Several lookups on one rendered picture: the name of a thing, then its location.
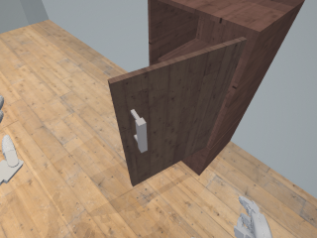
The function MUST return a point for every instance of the handle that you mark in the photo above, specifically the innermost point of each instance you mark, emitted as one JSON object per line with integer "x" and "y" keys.
{"x": 141, "y": 129}

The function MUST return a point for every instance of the robot right hand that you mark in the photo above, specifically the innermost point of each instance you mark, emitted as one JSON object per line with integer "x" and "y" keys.
{"x": 257, "y": 225}

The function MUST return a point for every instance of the cupboard door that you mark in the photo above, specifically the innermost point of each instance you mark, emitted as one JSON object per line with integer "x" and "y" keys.
{"x": 180, "y": 100}

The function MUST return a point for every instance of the robot left hand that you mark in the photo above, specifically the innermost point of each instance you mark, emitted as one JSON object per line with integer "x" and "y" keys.
{"x": 11, "y": 164}

